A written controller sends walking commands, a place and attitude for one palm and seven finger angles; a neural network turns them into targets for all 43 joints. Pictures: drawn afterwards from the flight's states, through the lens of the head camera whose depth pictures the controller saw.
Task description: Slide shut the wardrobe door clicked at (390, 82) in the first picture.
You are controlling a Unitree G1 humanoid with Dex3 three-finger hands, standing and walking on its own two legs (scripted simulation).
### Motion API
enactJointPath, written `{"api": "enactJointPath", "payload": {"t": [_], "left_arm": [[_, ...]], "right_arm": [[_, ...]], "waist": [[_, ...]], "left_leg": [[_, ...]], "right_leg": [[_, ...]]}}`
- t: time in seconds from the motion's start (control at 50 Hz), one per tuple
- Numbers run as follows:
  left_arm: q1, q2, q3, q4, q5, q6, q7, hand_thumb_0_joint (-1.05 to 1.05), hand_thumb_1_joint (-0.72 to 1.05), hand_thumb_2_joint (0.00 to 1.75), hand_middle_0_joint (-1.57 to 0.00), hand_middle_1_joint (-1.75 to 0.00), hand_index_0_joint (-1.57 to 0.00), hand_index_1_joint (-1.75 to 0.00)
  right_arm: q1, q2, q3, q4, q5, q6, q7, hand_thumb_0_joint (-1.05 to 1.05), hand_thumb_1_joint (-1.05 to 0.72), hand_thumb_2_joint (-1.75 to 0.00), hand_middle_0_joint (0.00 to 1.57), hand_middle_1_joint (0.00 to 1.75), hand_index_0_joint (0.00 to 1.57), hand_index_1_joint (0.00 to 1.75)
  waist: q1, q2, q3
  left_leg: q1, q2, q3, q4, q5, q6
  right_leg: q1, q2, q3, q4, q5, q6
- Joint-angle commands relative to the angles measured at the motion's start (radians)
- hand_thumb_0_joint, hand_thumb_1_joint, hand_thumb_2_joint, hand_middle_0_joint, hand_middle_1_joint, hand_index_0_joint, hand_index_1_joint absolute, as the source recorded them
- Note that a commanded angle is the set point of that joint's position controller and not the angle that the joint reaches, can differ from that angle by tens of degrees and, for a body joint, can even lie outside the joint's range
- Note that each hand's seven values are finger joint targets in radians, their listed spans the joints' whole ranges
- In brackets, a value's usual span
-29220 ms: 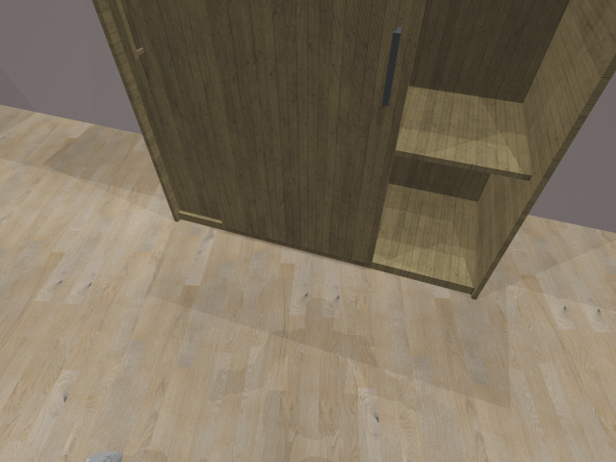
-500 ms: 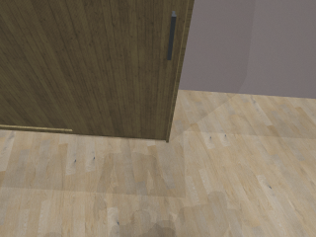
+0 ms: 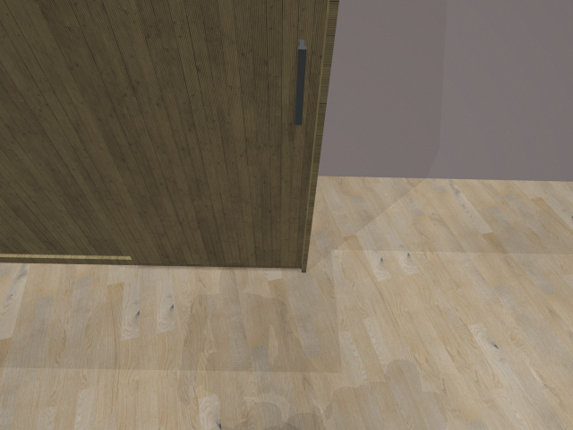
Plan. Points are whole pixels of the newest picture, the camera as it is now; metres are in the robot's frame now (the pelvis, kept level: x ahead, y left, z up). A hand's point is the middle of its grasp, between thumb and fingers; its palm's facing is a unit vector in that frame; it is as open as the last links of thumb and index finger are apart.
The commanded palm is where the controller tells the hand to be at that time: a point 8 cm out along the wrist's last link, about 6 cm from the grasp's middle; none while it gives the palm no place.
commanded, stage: let the arm hang, fingers relaxed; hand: left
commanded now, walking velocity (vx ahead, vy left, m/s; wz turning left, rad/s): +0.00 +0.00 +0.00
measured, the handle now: (300, 84) +0.77 +0.01 +0.08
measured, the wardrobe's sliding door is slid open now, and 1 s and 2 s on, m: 0.00 0.00 0.00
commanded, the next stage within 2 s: look to check the result in 0.14 s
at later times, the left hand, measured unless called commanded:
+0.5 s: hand out of the picture +0.03 +0.18 -0.18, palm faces -0.01 -0.98 -0.22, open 7.4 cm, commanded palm none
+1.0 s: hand out of the picture +0.08 +0.21 -0.16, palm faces -0.03 -0.96 -0.29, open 7.4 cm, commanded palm none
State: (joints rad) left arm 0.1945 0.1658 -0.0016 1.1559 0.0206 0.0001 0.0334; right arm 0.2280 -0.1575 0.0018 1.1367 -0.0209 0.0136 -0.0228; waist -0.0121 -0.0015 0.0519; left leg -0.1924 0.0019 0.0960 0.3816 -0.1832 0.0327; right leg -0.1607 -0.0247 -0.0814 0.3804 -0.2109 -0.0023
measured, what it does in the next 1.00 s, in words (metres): stands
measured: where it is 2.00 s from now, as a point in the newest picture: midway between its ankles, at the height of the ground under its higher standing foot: outside the picture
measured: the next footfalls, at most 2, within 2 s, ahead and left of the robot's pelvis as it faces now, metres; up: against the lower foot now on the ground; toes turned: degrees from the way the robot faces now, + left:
none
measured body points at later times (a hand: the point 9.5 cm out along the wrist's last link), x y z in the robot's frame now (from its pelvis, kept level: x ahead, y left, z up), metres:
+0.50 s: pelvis +0.02 +0.00 +0.00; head +0.05 +0.00 +0.45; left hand +0.04 +0.23 -0.16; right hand +0.04 -0.24 -0.16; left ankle +0.02 +0.09 -0.75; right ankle +0.00 -0.12 -0.75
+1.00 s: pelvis +0.03 -0.01 +0.00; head +0.05 -0.02 +0.45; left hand +0.09 +0.26 -0.14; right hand +0.08 -0.28 -0.15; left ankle +0.02 +0.09 -0.75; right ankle +0.00 -0.12 -0.75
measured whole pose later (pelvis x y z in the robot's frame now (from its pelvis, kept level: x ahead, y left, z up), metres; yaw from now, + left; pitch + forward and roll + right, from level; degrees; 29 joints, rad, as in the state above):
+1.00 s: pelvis +0.03 -0.01 +0.00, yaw +0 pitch -1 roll +0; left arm 0.13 0.26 0.01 1.15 0.02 -0.02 0.02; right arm 0.14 -0.27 0.00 1.13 -0.02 0.00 -0.01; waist -0.01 0.01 0.06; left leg -0.11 0.01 0.09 0.30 -0.18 0.01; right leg -0.08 -0.01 -0.09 0.30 -0.21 -0.02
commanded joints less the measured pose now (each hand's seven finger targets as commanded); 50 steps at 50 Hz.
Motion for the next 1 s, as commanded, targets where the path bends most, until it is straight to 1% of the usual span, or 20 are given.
{"api": "enactJointPath", "payload": {"t": [0.0, 0.04, 0.06, 0.08, 0.14, 0.16, 0.28, 0.36, 0.42, 0.46, 0.5, 0.54, 0.56, 0.62, 0.66, 0.7, 0.76, 0.84, 0.92, 0.98], "left_arm": [[0.059, 0.118, 0.017, -0.019, -0.004, -0.013, 0.004, 0.00, 0.90, 0.90, -0.20, -0.30, -0.20, -0.30], [0.053, 0.120, 0.016, -0.018, -0.005, -0.013, 0.003, 0.00, 0.90, 0.90, -0.20, -0.30, -0.20, -0.30], [0.056, 0.126, 0.017, -0.022, -0.004, -0.014, 0.003, 0.00, 0.90, 0.90, -0.20, -0.30, -0.20, -0.30], [0.051, 0.126, 0.017, -0.022, -0.004, -0.015, 0.003, 0.00, 0.90, 0.90, -0.20, -0.30, -0.20, -0.30], [0.044, 0.127, 0.017, -0.021, -0.005, -0.016, 0.003, 0.00, 0.90, 0.90, -0.20, -0.30, -0.20, -0.30], [0.049, 0.134, 0.017, -0.023, -0.004, -0.017, 0.003, 0.00, 0.90, 0.90, -0.20, -0.30, -0.20, -0.30], [0.045, 0.141, 0.019, -0.020, -0.005, -0.021, 0.003, 0.00, 0.90, 0.90, -0.20, -0.30, -0.20, -0.30], [0.042, 0.150, 0.021, -0.022, -0.004, -0.022, 0.003, 0.00, 0.90, 0.90, -0.20, -0.30, -0.20, -0.30], [0.035, 0.155, 0.021, -0.020, -0.006, -0.022, 0.002, 0.00, 0.90, 0.90, -0.20, -0.30, -0.20, -0.30], [0.036, 0.166, 0.023, -0.022, -0.004, -0.026, 0.002, 0.00, 0.90, 0.90, -0.20, -0.30, -0.20, -0.30], [0.025, 0.166, 0.022, -0.022, -0.005, -0.024, 0.002, 0.00, 0.90, 0.90, -0.20, -0.30, -0.20, -0.30], [0.016, 0.174, 0.023, -0.021, -0.006, -0.024, 0.000, 0.00, 0.90, 0.90, -0.20, -0.30, -0.20, -0.30], [0.021, 0.182, 0.025, -0.024, -0.004, -0.026, 0.001, 0.00, 0.90, 0.90, -0.20, -0.30, -0.20, -0.30], [0.006, 0.188, 0.025, -0.026, -0.006, -0.026, -0.001, 0.00, 0.90, 0.90, -0.20, -0.30, -0.20, -0.30], [0.000, 0.203, 0.029, -0.029, -0.004, -0.028, -0.001, 0.00, 0.90, 0.90, -0.20, -0.30, -0.20, -0.30], [-0.011, 0.210, 0.030, -0.032, -0.006, -0.028, -0.002, 0.00, 0.90, 0.90, -0.20, -0.30, -0.20, -0.30], [-0.019, 0.228, 0.033, -0.035, -0.004, -0.031, -0.003, 0.00, 0.90, 0.90, -0.20, -0.30, -0.20, -0.30], [-0.045, 0.247, 0.035, -0.040, -0.006, -0.032, -0.005, 0.00, 0.90, 0.90, -0.20, -0.30, -0.20, -0.30], [-0.066, 0.270, 0.038, -0.046, -0.006, -0.034, -0.007, 0.00, 0.90, 0.90, -0.20, -0.30, -0.20, -0.30], [-0.077, 0.287, 0.039, -0.051, -0.005, -0.036, -0.008, 0.00, 0.90, 0.90, -0.20, -0.30, -0.20, -0.30]], "right_arm": [[0.055, -0.105, -0.020, -0.018, 0.000, -0.011, -0.005, 0.00, -0.90, -0.90, 0.20, 0.30, 0.20, 0.30], [0.049, -0.111, -0.020, -0.017, 0.000, -0.011, -0.005, 0.00, -0.90, -0.90, 0.20, 0.30, 0.20, 0.30], [0.052, -0.117, -0.022, -0.021, 0.002, -0.010, -0.004, 0.00, -0.90, -0.90, 0.20, 0.30, 0.20, 0.30], [0.046, -0.117, -0.022, -0.021, 0.001, -0.012, -0.004, 0.00, -0.90, -0.90, 0.20, 0.30, 0.20, 0.30], [0.041, -0.121, -0.021, -0.017, 0.001, -0.012, -0.005, 0.00, -0.90, -0.90, 0.20, 0.30, 0.20, 0.30], [0.041, -0.130, -0.022, -0.022, 0.003, -0.012, -0.004, 0.00, -0.90, -0.90, 0.20, 0.30, 0.20, 0.30], [0.027, -0.137, -0.023, -0.019, 0.003, -0.016, -0.006, 0.00, -0.90, -0.90, 0.20, 0.30, 0.20, 0.30], [0.019, -0.152, -0.025, -0.022, 0.005, -0.016, -0.008, 0.00, -0.90, -0.90, 0.20, 0.30, 0.20, 0.30], [0.007, -0.155, -0.024, -0.018, 0.003, -0.018, -0.007, 0.00, -0.90, -0.90, 0.20, 0.30, 0.20, 0.30], [0.007, -0.167, -0.027, -0.023, 0.005, -0.019, -0.007, 0.00, -0.90, -0.90, 0.20, 0.30, 0.20, 0.30], [-0.002, -0.168, -0.025, -0.021, 0.003, -0.019, -0.008, 0.00, -0.90, -0.90, 0.20, 0.30, 0.20, 0.30], [-0.011, -0.176, -0.025, -0.021, 0.004, -0.018, -0.007, 0.00, -0.90, -0.90, 0.20, 0.30, 0.20, 0.30], [-0.009, -0.184, -0.027, -0.025, 0.005, -0.019, -0.006, 0.00, -0.90, -0.90, 0.20, 0.30, 0.20, 0.30], [-0.024, -0.193, -0.025, -0.024, 0.003, -0.020, -0.006, 0.00, -0.90, -0.90, 0.20, 0.30, 0.20, 0.30], [-0.023, -0.206, -0.027, -0.028, 0.005, -0.022, -0.006, 0.00, -0.90, -0.90, 0.20, 0.30, 0.20, 0.30], [-0.034, -0.211, -0.027, -0.028, 0.004, -0.024, -0.005, 0.00, -0.90, -0.90, 0.20, 0.30, 0.20, 0.30], [-0.047, -0.231, -0.030, -0.034, 0.005, -0.024, -0.004, 0.00, -0.90, -0.90, 0.20, 0.30, 0.20, 0.30], [-0.067, -0.252, -0.032, -0.036, 0.003, -0.025, -0.004, 0.00, -0.90, -0.90, 0.20, 0.30, 0.20, 0.30], [-0.081, -0.273, -0.034, -0.040, 0.004, -0.026, -0.001, 0.00, -0.90, -0.90, 0.20, 0.30, 0.20, 0.30], [-0.097, -0.289, -0.035, -0.044, 0.004, -0.026, 0.000, 0.00, -0.90, -0.90, 0.20, 0.30, 0.20, 0.30]], "waist": [[0.006, 0.022, -0.001], [0.005, 0.022, 0.005], [0.005, 0.012, -0.009], [0.005, 0.023, -0.016], [0.004, 0.015, -0.008], [0.004, 0.002, -0.018], [0.003, 0.010, -0.042], [0.002, 0.002, -0.036], [0.004, 0.014, -0.029], [0.002, -0.002, -0.053], [0.001, 0.015, -0.043], [0.002, 0.006, -0.025], [0.003, -0.006, -0.037], [0.003, 0.017, -0.030], [0.004, 0.003, -0.054], [0.004, 0.017, -0.049], [0.005, -0.005, -0.059], [0.003, 0.016, -0.048], [0.003, 0.001, -0.060], [0.003, 0.009, -0.065]], "left_leg": [[0.013, 0.118, -0.127, -0.087, 0.089, -0.009], [0.015, 0.118, -0.127, -0.092, 0.071, -0.010], [0.023, 0.120, -0.127, -0.086, 0.083, -0.009], [0.028, 0.120, -0.126, -0.086, 0.095, -0.009], [0.033, 0.121, -0.125, -0.091, 0.098, -0.011], [0.042, 0.122, -0.128, -0.084, 0.117, -0.008], [0.072, 0.125, -0.120, -0.077, 0.167, -0.008], [0.080, 0.127, -0.122, -0.076, 0.178, -0.008], [0.081, 0.126, -0.122, -0.084, 0.175, -0.008], [0.096, 0.128, -0.122, -0.076, 0.197, -0.007], [0.094, 0.129, -0.120, -0.084, 0.189, -0.009], [0.087, 0.130, -0.122, -0.093, 0.172, -0.010], [0.094, 0.132, -0.123, -0.088, 0.189, -0.008], [0.094, 0.131, -0.124, -0.095, 0.186, -0.010], [0.104, 0.134, -0.125, -0.092, 0.211, -0.008], [0.102, 0.134, -0.126, -0.098, 0.209, -0.009], [0.117, 0.136, -0.128, -0.098, 0.214, -0.008], [0.117, 0.139, -0.127, -0.107, 0.215, -0.011], [0.120, 0.141, -0.129, -0.114, 0.215, -0.011], [0.131, 0.143, -0.130, -0.114, 0.222, -0.011]], "right_leg": [[-0.006, -0.099, 0.101, -0.081, 0.067, -0.021], [-0.011, -0.099, 0.103, -0.087, 0.049, -0.021], [-0.004, -0.097, 0.102, -0.087, 0.058, -0.021], [0.003, -0.101, 0.103, -0.087, 0.071, -0.021], [0.000, -0.100, 0.103, -0.090, 0.074, -0.021], [0.005, -0.100, 0.102, -0.089, 0.089, -0.021], [0.024, -0.108, 0.100, -0.086, 0.144, -0.021], [0.025, -0.105, 0.103, -0.089, 0.158, -0.022], [0.026, -0.108, 0.106, -0.094, 0.156, -0.022], [0.039, -0.108, 0.105, -0.091, 0.188, -0.023], [0.037, -0.109, 0.108, -0.095, 0.180, -0.024], [0.031, -0.108, 0.107, -0.101, 0.159, -0.023], [0.038, -0.109, 0.106, -0.102, 0.178, -0.024], [0.040, -0.110, 0.110, -0.105, 0.174, -0.025], [0.058, -0.111, 0.109, -0.102, 0.200, -0.027], [0.061, -0.114, 0.109, -0.105, 0.197, -0.027], [0.060, -0.114, 0.107, -0.111, 0.204, -0.028], [0.064, -0.116, 0.117, -0.117, 0.218, -0.032], [0.077, -0.119, 0.117, -0.122, 0.223, -0.033], [0.077, -0.122, 0.121, -0.128, 0.237, -0.035]]}}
